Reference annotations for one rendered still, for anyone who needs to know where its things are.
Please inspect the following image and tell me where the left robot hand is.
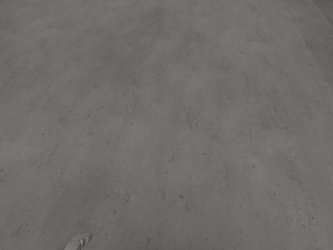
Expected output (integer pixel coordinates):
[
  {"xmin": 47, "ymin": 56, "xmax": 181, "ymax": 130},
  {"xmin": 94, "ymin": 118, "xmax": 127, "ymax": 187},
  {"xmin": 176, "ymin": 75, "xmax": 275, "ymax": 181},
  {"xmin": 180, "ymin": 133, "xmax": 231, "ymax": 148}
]
[{"xmin": 64, "ymin": 233, "xmax": 93, "ymax": 250}]

